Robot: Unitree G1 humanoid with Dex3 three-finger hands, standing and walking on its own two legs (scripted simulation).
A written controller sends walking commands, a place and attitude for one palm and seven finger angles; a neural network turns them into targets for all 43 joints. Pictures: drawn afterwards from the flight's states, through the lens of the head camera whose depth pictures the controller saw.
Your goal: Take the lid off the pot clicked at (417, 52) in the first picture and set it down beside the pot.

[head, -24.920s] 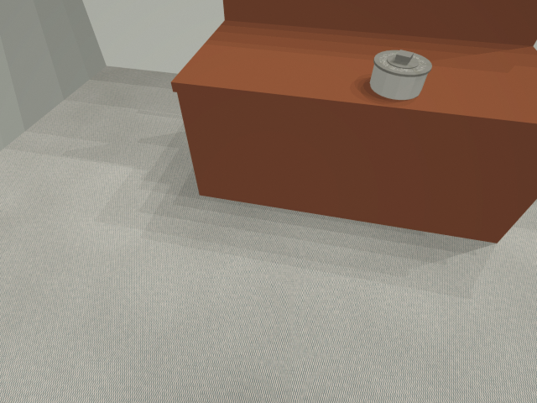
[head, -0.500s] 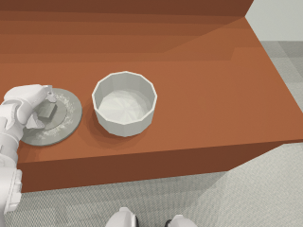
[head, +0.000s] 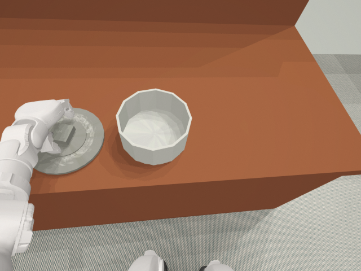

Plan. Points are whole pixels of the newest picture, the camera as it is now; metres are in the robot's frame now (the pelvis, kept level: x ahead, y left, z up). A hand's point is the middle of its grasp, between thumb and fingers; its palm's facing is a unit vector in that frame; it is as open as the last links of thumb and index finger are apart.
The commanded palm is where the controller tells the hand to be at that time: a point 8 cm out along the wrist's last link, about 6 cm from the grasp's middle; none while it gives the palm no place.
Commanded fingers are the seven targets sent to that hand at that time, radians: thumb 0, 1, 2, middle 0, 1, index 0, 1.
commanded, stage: raise the empty hand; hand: left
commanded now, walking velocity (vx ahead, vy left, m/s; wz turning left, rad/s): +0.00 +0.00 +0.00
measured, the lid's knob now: (61, 133) +0.44 +0.30 -0.05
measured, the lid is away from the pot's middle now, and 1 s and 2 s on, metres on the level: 0.24 0.24 0.24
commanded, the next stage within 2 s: draw the hand back to the body in 1.12 s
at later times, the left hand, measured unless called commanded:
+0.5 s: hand (37, 123) +0.41 +0.31 +0.05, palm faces -0.39 -0.12 -0.91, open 11.0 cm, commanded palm +0.42 +0.30 +0.11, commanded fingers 0.00 -0.01 0.64 -0.35 -0.86 -0.35 -0.86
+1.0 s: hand (25, 103) +0.42 +0.31 +0.10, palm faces -0.38 -0.11 -0.92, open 11.0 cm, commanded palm +0.42 +0.31 +0.17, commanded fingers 0.00 -0.01 0.64 -0.35 -0.86 -0.35 -0.86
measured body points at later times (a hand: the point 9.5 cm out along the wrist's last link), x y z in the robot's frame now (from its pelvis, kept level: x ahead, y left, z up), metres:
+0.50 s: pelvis +0.00 +0.00 +0.02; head +0.07 +0.02 +0.46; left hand +0.42 +0.31 +0.10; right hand +0.08 -0.27 -0.10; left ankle +0.03 +0.03 -0.70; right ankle +0.00 -0.18 -0.70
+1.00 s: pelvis +0.01 -0.01 +0.03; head +0.07 +0.00 +0.48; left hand +0.43 +0.31 +0.15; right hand +0.10 -0.28 -0.09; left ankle +0.03 +0.03 -0.70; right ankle +0.00 -0.18 -0.70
